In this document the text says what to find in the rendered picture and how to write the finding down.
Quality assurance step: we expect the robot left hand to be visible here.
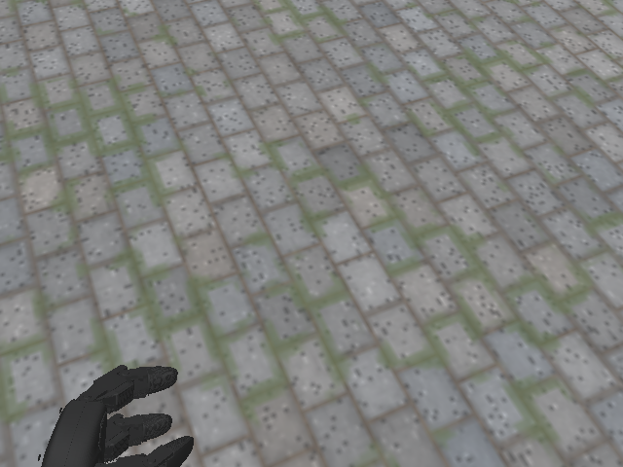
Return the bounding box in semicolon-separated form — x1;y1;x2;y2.
38;365;194;467

